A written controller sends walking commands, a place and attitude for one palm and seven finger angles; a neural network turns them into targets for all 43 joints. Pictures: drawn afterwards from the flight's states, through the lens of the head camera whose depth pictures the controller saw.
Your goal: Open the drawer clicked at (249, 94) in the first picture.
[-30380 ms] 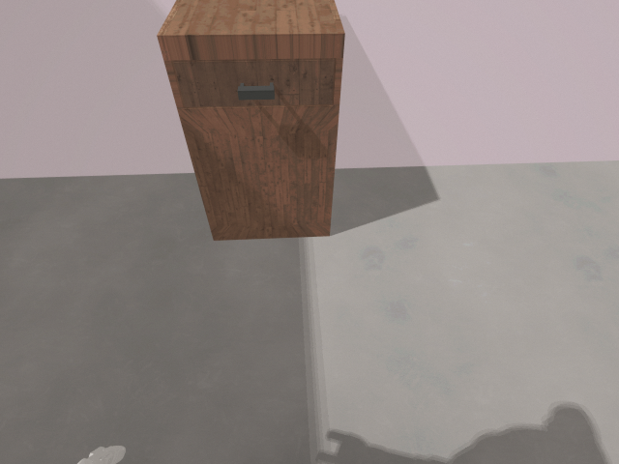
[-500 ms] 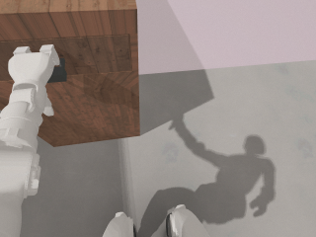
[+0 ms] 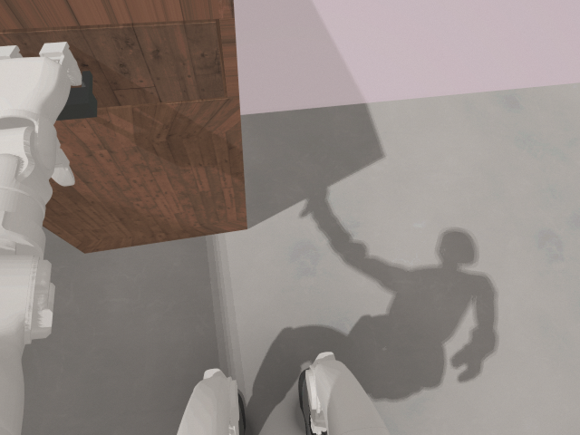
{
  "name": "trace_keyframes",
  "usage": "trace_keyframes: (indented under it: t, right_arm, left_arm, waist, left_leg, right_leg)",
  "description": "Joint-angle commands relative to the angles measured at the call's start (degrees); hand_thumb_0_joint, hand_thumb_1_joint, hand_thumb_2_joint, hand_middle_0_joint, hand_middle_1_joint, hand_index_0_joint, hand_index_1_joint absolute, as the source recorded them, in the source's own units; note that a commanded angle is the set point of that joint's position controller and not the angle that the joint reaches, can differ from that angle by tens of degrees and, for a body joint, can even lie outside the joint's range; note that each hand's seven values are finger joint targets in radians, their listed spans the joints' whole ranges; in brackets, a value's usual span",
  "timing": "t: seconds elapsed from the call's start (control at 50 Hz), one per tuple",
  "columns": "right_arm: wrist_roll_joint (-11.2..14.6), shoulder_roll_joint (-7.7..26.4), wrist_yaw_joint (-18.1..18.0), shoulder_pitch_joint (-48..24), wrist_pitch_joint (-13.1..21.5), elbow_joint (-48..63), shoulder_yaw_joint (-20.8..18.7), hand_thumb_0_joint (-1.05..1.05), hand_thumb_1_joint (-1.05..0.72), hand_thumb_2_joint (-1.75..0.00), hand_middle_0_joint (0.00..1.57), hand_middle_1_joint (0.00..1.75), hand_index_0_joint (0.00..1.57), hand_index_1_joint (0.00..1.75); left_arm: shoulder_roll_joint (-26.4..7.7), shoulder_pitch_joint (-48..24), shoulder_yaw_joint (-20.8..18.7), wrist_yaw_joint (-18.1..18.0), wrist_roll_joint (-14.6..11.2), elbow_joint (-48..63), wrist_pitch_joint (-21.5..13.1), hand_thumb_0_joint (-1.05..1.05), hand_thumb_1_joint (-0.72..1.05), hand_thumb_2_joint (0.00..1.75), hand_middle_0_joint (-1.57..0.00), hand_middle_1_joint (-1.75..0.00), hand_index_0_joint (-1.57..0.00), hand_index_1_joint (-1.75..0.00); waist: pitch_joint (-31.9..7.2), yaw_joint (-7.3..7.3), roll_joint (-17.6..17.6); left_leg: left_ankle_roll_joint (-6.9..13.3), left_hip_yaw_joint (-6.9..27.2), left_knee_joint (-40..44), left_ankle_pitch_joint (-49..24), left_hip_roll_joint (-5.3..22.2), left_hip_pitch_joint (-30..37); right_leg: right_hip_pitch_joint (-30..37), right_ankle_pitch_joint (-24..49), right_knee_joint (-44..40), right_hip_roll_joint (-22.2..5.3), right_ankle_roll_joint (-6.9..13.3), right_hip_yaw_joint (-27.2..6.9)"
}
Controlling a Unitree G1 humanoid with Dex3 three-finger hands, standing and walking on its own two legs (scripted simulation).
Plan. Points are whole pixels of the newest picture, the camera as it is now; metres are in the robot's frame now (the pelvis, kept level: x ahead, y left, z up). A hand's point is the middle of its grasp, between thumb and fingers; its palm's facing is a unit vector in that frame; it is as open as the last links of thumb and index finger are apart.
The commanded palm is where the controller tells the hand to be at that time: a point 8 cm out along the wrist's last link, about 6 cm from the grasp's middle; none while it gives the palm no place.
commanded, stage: lower the fingers behind the handle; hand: left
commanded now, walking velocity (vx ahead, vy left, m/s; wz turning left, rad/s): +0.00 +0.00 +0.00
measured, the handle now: (52, 92) +0.59 +0.28 +0.03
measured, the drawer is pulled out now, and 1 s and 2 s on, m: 0.00 0.00 0.00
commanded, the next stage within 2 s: lift the hand off the handle in 0.10 s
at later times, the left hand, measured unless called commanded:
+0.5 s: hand (50, 117) +0.54 +0.27 +0.03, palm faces -0.06 +0.01 -1.00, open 13.7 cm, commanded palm +0.54 +0.25 +0.06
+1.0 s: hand (45, 114) +0.54 +0.27 +0.04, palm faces -0.15 -0.01 -0.99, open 13.7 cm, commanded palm +0.55 +0.26 +0.13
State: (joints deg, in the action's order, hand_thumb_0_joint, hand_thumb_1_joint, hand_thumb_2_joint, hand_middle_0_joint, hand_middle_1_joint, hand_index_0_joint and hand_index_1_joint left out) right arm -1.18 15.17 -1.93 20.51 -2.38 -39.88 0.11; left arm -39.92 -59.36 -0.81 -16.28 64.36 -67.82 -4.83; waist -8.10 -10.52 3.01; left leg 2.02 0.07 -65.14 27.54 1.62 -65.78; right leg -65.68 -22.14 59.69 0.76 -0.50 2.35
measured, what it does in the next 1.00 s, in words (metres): stands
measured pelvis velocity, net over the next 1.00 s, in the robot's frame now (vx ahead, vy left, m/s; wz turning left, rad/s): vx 0.02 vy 0.00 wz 0.01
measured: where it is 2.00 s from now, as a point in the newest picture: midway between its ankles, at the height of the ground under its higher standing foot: outside the picture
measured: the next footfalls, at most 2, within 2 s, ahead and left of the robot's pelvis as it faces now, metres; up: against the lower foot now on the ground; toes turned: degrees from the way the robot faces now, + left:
none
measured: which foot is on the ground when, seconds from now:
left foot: down 0.00-1.00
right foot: down 0.00-1.00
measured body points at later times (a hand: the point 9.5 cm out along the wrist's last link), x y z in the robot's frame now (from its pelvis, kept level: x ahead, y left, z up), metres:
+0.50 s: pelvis -0.01 +0.00 +0.00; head +0.16 +0.02 +0.41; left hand +0.54 +0.27 +0.09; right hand -0.01 -0.27 -0.12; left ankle +0.02 +0.10 -0.65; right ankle +0.05 -0.13 -0.65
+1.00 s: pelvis +0.02 +0.00 +0.03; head +0.17 +0.02 +0.45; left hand +0.54 +0.27 +0.09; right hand -0.02 -0.27 -0.08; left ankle +0.02 +0.10 -0.65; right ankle +0.05 -0.13 -0.65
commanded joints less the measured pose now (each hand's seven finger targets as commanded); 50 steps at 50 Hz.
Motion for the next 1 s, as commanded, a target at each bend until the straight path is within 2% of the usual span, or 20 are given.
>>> trace_keyframes:
  t: [0.0,0.04,0.1,0.12,0.2,0.26,0.3,0.32,0.4,0.44,0.46,0.5,0.58,0.72,0.74,0.8,0.84,0.86,0.92,0.98]
  right_arm:
    - [0.26,11.37,-0.90,11.57,0.33,1.12,-3.28,0.00,-0.90,-0.90,0.20,0.30,0.20,0.30]
    - [0.24,11.27,-0.98,11.73,0.48,1.24,-3.29,0.00,-0.90,-0.90,0.20,0.30,0.20,0.30]
    - [0.25,11.27,-1.07,11.86,0.73,1.07,-3.33,0.00,-0.90,-0.90,0.20,0.30,0.20,0.30]
    - [0.33,11.55,-1.17,12.00,0.60,1.07,-3.12,0.00,-0.90,-0.90,0.20,0.30,0.20,0.30]
    - [0.21,11.36,-1.09,12.34,0.65,1.00,-3.41,0.00,-0.90,-0.90,0.20,0.30,0.20,0.30]
    - [0.26,11.08,-1.18,12.40,0.81,0.78,-3.37,0.00,-0.90,-0.90,0.20,0.30,0.20,0.30]
    - [0.10,11.38,-1.11,12.62,0.76,0.54,-3.50,0.00,-0.90,-0.90,0.20,0.30,0.20,0.30]
    - [0.07,11.00,-1.16,12.65,0.92,0.58,-3.44,0.00,-0.90,-0.90,0.20,0.30,0.20,0.30]
    - [0.05,11.30,-1.07,12.69,0.81,0.32,-3.24,0.00,-0.90,-0.90,0.20,0.30,0.20,0.30]
    - [0.11,11.17,-1.15,12.77,0.97,0.30,-3.10,0.00,-0.90,-0.90,0.20,0.30,0.20,0.30]
    - [0.02,11.05,-1.12,12.78,1.15,0.43,-3.15,0.00,-0.90,-0.90,0.20,0.30,0.20,0.30]
    - [0.01,11.57,-1.11,12.89,0.94,0.41,-3.10,0.00,-0.90,-0.90,0.20,0.30,0.20,0.30]
    - [0.22,11.18,-1.30,13.00,1.41,0.91,-3.25,0.00,-0.90,-0.90,0.20,0.30,0.20,0.30]
    - [0.25,10.94,-2.04,13.31,1.91,0.57,-3.12,0.00,-0.90,-0.90,0.20,0.30,0.20,0.30]
    - [0.27,10.97,-1.88,13.16,1.92,0.44,-3.12,0.00,-0.90,-0.90,0.20,0.30,0.20,0.30]
    - [0.09,11.17,-2.19,13.03,1.81,0.02,-3.15,0.00,-0.90,-0.90,0.20,0.30,0.20,0.30]
    - [0.24,10.78,-2.28,13.03,1.95,-0.04,-3.27,0.00,-0.90,-0.90,0.20,0.30,0.20,0.30]
    - [0.11,11.03,-2.29,13.12,1.85,-0.28,-3.28,0.00,-0.90,-0.90,0.20,0.30,0.20,0.30]
    - [-0.22,10.76,-2.28,13.44,1.93,-0.49,-4.04,0.00,-0.90,-0.90,0.20,0.30,0.20,0.30]
    - [-0.35,10.86,-1.99,13.17,1.55,-1.11,-4.53,0.00,-0.90,-0.90,0.20,0.30,0.20,0.30]
  left_arm:
    - [-14.38,-18.66,-2.55,0.72,-0.48,4.57,0.56,0.00,-0.50,0.30,-0.30,-1.20,-0.30,-1.20]
    - [-14.72,-18.06,-2.70,0.72,-0.37,4.33,0.29,0.00,-0.50,0.30,-0.30,-1.20,-0.30,-1.20]
    - [-13.24,-19.29,-1.74,0.74,-0.40,3.86,0.20,0.00,-0.50,0.30,-0.30,-1.20,-0.30,-1.20]
    - [-15.44,-19.06,-2.96,0.67,-0.33,3.57,0.25,0.00,-0.50,0.30,-0.30,-1.20,-0.30,-1.20]
    - [-14.36,-20.30,-2.46,0.61,-0.29,5.21,0.11,0.00,-0.50,0.30,-0.30,-1.20,-0.30,-1.20]
    - [-12.47,-22.29,-0.48,0.31,0.03,4.36,0.50,0.00,-0.50,0.30,-0.30,-1.20,-0.30,-1.20]
    - [-13.96,-23.07,-1.89,0.08,0.08,4.91,0.46,0.00,-0.50,0.30,-0.30,-1.20,-0.30,-1.20]
    - [-12.44,-24.18,-0.30,-0.02,0.32,4.92,0.51,0.00,-0.50,0.30,-0.30,-1.20,-0.30,-1.20]
    - [-14.54,-24.86,-1.85,-0.08,0.17,4.18,0.74,0.00,-0.50,0.30,-0.30,-1.20,-0.30,-1.20]
    - [-13.59,-26.44,-0.54,-0.15,0.45,3.56,0.89,0.00,-0.50,0.30,-0.30,-1.20,-0.30,-1.20]
    - [-12.60,-27.07,0.14,-0.22,0.38,3.95,0.87,0.00,-0.50,0.30,-0.30,-1.20,-0.30,-1.20]
    - [-15.75,-27.86,-2.01,-0.25,0.46,4.12,1.18,0.00,-0.50,0.30,-0.30,-1.20,-0.30,-1.20]
    - [-15.75,-31.78,-1.22,-0.57,0.29,7.90,1.42,0.00,-0.50,0.30,-0.30,-1.20,-0.30,-1.20]
    - [-18.57,-34.49,-2.99,-0.48,-1.03,14.25,0.25,0.00,-0.50,0.30,-0.30,-1.20,-0.30,-1.20]
    - [-19.01,-33.63,-3.62,-0.36,-1.34,14.65,0.09,0.00,-0.50,0.30,-0.30,-1.20,-0.30,-1.20]
    - [-21.86,-32.91,-6.29,-0.48,-2.17,16.65,-1.18,0.00,-0.50,0.30,-0.30,-1.20,-0.30,-1.20]
    - [-19.80,-32.80,-4.80,-0.60,-2.67,17.71,-2.04,0.00,-0.50,0.30,-0.30,-1.20,-0.30,-1.20]
    - [-21.39,-32.21,-6.28,-0.82,-2.84,18.03,-2.49,0.00,-0.50,0.30,-0.30,-1.20,-0.30,-1.20]
    - [-19.70,-33.32,-5.99,-1.68,-3.02,23.40,-4.16,0.00,-0.50,0.30,-0.30,-1.20,-0.30,-1.20]
    - [-19.22,-31.15,-6.94,-2.74,-3.49,24.22,-4.36,0.00,-0.50,0.30,-0.30,-1.20,-0.30,-1.20]
  waist:
    - [-24.14,-1.16,3.15]
    - [-24.43,-0.93,3.09]
    - [-23.21,-2.07,2.05]
    - [-23.02,-1.67,2.04]
    - [-25.32,-1.72,3.02]
    - [-23.29,-2.86,4.05]
    - [-25.33,-2.60,4.05]
    - [-25.25,-3.27,5.44]
    - [-25.08,-3.09,4.28]
    - [-23.29,-3.86,5.21]
    - [-23.88,-4.06,5.85]
    - [-25.08,-3.96,4.99]
    - [-28.06,-4.18,8.25]
    - [-32.52,-3.39,10.15]
    - [-32.22,-2.48,11.46]
    - [-33.12,-1.79,9.97]
    - [-31.66,-2.07,10.65]
    - [-31.03,-1.48,10.65]
    - [-35.16,-1.02,13.14]
    - [-33.93,-0.67,12.12]
  left_leg:
    - [0.79,1.89,8.82,-11.71,-1.63,16.43]
    - [0.89,1.79,8.50,-11.20,-1.76,15.73]
    - [0.98,1.89,8.41,-11.17,-1.58,15.70]
    - [0.95,1.99,8.40,-11.07,-1.62,15.09]
    - [0.83,2.21,8.31,-12.32,-1.56,16.75]
    - [0.71,2.42,8.29,-11.63,-1.49,17.05]
    - [0.70,2.69,8.06,-12.73,-1.39,18.11]
    - [0.72,2.67,7.86,-12.76,-1.46,18.22]
    - [0.83,2.49,7.60,-12.36,-1.53,16.86]
    - [0.75,2.82,7.86,-10.93,-1.56,16.25]
    - [0.84,2.68,7.63,-11.04,-1.66,16.58]
    - [0.91,2.74,7.49,-11.25,-1.56,16.75]
    - [0.64,3.21,9.25,-10.36,-1.72,20.75]
    - [0.56,3.57,12.06,-14.77,-1.60,28.05]
    - [0.33,3.51,12.58,-14.85,-1.76,28.72]
    - [0.54,2.99,13.36,-17.47,-1.75,29.98]
    - [0.45,2.88,14.39,-17.83,-1.80,30.88]
    - [0.39,2.78,14.79,-18.63,-1.79,31.21]
    - [-0.27,3.04,15.16,-26.16,-1.63,37.59]
    - [-0.63,2.74,15.60,-29.81,-1.55,39.58]
  right_leg:
    - [14.33,6.21,-7.12,2.36,1.69,0.06]
    - [14.62,6.01,-7.02,2.36,1.64,-0.08]
    - [13.31,5.81,-7.18,2.30,1.56,0.07]
    - [13.54,5.77,-6.93,2.24,1.51,0.02]
    - [13.66,6.37,-6.74,2.30,1.67,0.11]
    - [11.65,5.37,-7.10,2.31,1.56,0.33]
    - [11.68,5.85,-6.72,2.37,1.71,0.33]
    - [10.94,5.81,-6.69,2.34,1.63,0.39]
    - [11.81,5.86,-6.67,2.35,1.69,0.22]
    - [10.50,4.85,-6.71,2.32,1.66,0.47]
    - [10.35,4.78,-6.76,2.33,1.64,0.45]
    - [10.86,4.94,-6.67,2.37,1.68,0.26]
    - [12.13,4.25,-8.16,2.40,1.51,0.38]
    - [16.95,7.14,-11.22,2.61,1.38,0.25]
    - [17.39,7.17,-11.63,2.75,1.55,0.23]
    - [20.87,9.48,-12.96,2.81,1.45,-0.26]
    - [21.61,10.00,-14.04,2.84,1.46,-0.17]
    - [22.35,10.53,-14.33,2.83,1.50,-0.15]
    - [23.13,14.47,-14.73,3.05,1.68,0.23]
    - [24.27,16.85,-15.59,3.30,1.64,0.42]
